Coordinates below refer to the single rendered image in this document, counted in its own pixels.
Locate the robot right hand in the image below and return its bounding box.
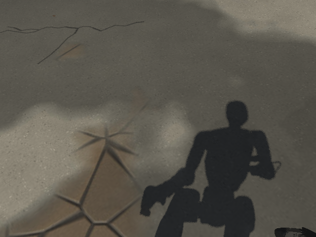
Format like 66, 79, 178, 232
275, 227, 316, 237

